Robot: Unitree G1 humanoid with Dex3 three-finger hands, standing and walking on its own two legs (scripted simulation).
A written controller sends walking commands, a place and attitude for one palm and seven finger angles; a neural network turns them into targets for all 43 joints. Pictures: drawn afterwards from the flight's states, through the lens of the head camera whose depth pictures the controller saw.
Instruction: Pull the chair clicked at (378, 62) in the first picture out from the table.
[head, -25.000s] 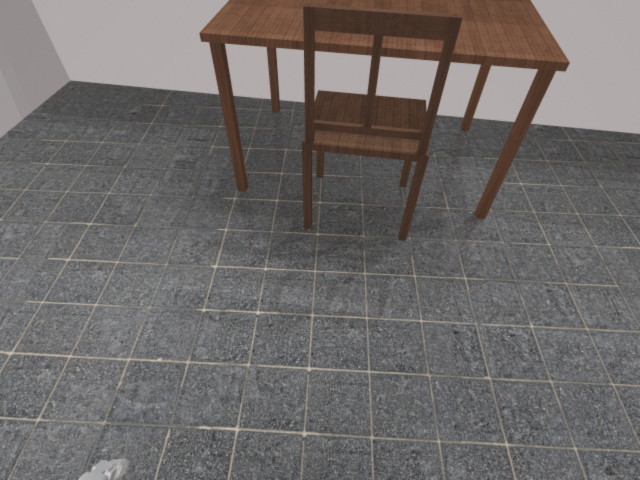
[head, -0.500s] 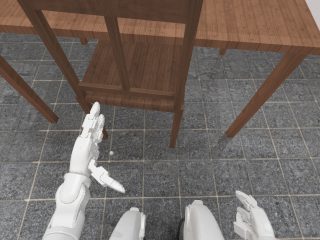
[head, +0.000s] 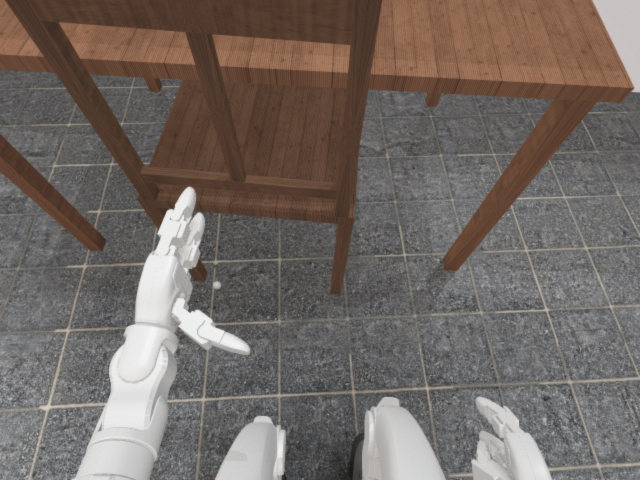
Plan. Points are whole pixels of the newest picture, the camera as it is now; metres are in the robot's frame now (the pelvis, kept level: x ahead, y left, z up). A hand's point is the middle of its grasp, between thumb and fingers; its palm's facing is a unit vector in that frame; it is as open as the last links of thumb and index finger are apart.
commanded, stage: aim the fingers beside a spindle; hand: left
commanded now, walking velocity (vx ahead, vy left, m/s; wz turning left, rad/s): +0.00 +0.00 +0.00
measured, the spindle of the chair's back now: (222, 119) +0.61 +0.16 +0.02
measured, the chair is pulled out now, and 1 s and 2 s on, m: -0.10 -0.10 -0.10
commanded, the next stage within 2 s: push the fingers through the gap in 1.44 s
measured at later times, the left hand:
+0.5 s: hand (219, 279) +0.35 +0.13 +0.02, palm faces -0.09 -1.00 -0.03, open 16.9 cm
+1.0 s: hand (219, 261) +0.37 +0.13 +0.02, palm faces -0.09 -1.00 -0.03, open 16.9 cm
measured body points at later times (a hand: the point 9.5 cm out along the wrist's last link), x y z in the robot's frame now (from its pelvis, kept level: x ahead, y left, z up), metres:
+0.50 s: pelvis +0.00 +0.00 +0.00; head +0.12 +0.00 +0.44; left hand +0.34 +0.18 +0.03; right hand +0.16 -0.24 -0.11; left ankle -0.01 +0.11 -0.62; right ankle +0.06 -0.11 -0.62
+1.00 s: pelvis +0.00 +0.00 +0.01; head +0.13 +0.00 +0.44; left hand +0.37 +0.19 +0.03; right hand +0.13 -0.25 -0.11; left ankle -0.01 +0.11 -0.62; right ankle +0.06 -0.11 -0.62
